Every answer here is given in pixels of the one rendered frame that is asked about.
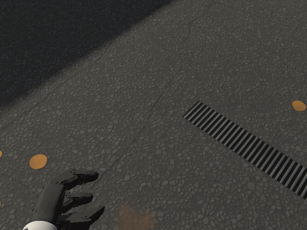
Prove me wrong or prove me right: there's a robot left forearm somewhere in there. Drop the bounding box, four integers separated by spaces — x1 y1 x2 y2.
23 220 58 230

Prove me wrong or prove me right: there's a left robot hand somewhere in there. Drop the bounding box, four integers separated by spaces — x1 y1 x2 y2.
31 168 106 230

